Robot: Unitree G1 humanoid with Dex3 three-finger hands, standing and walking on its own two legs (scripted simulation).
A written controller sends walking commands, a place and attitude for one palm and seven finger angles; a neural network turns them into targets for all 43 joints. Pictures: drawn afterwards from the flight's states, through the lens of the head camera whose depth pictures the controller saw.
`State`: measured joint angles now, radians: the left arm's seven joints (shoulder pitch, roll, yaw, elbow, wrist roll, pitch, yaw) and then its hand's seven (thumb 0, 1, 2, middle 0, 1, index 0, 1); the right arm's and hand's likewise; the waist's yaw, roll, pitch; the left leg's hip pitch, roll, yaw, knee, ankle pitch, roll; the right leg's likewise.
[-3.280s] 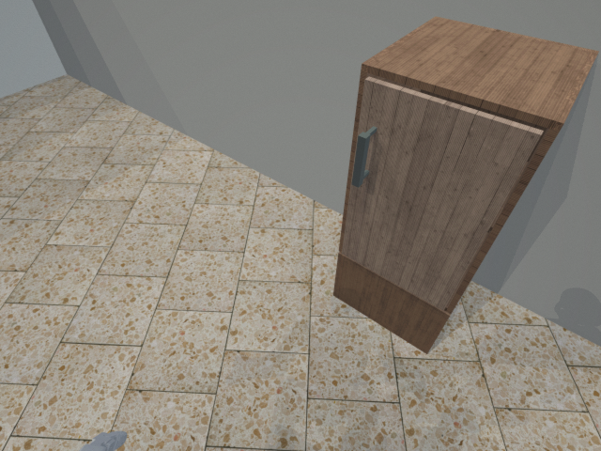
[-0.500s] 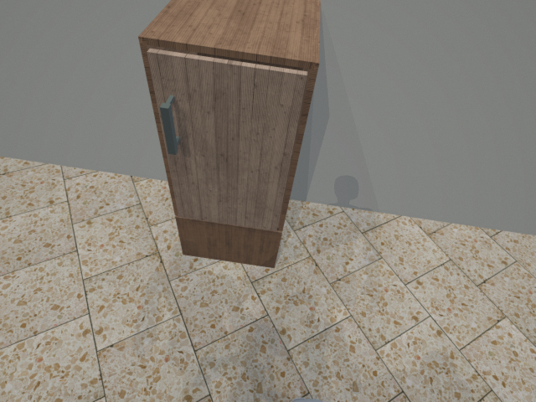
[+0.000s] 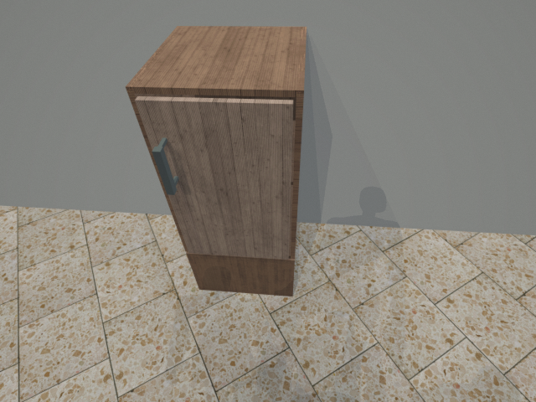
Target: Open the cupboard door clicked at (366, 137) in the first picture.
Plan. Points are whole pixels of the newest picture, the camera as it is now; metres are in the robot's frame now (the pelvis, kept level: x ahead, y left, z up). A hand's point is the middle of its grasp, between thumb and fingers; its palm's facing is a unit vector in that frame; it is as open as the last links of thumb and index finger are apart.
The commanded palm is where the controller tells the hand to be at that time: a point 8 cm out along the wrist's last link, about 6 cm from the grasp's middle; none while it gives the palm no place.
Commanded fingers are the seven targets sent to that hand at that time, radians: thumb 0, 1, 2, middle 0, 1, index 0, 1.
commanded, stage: come to a stop and stand still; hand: left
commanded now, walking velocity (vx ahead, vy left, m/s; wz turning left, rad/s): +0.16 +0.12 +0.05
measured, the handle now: (167, 166) +0.66 +0.28 -0.05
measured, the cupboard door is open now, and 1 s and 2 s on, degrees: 0 0 0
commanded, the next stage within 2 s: look again from close up in 1.06 s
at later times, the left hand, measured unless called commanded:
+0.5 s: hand out of the picture +0.09 +0.25 -0.19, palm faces +0.03 -0.98 -0.22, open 7.4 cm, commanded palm none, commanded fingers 0.00 0.90 0.90 -0.20 -0.30 -0.20 -0.30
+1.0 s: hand out of the picture +0.09 +0.18 -0.18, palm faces +0.05 -0.98 -0.19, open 7.2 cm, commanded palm none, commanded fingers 0.00 0.90 0.90 -0.20 -0.30 -0.20 -0.30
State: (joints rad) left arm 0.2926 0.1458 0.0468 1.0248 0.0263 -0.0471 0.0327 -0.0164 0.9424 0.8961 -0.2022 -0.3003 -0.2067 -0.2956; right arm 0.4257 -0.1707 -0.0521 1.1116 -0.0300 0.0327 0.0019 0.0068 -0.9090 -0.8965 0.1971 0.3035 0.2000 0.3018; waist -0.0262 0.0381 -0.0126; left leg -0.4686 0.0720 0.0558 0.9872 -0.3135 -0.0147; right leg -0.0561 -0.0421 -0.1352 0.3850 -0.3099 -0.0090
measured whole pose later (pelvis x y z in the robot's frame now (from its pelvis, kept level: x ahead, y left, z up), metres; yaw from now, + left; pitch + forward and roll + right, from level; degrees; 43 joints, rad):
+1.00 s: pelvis +0.05 +0.00 +0.00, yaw +0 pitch +0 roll -1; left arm 0.24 0.17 0.04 1.06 0.01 0.01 0.04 0.01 0.94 0.90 -0.20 -0.30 -0.21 -0.30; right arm 0.31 -0.14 -0.02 1.13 -0.01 0.02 -0.04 0.00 -0.91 -0.90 0.19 0.30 0.20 0.30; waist 0.00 -0.01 0.02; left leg -0.17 0.04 0.04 0.48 -0.32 -0.01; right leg -0.23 0.02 -0.12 0.46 -0.24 -0.05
